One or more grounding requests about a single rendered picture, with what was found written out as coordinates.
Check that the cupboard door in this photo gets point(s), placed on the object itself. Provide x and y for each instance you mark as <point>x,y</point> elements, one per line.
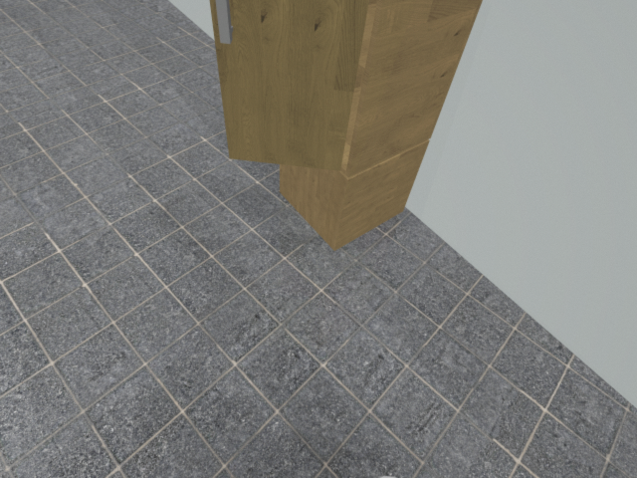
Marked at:
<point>287,78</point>

